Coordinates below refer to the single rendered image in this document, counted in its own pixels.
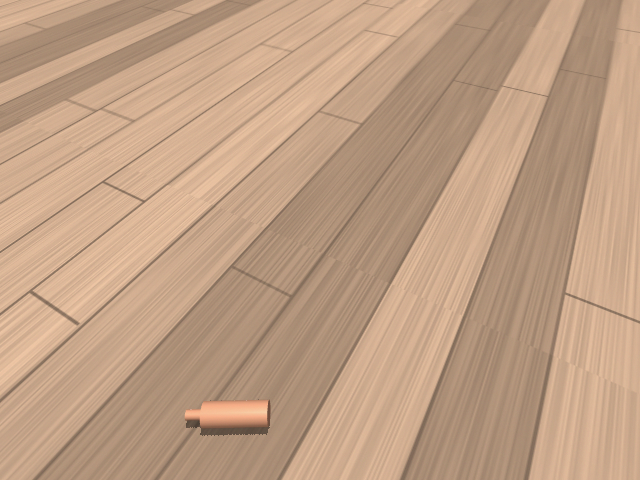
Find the bottle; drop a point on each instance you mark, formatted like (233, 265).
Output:
(231, 414)

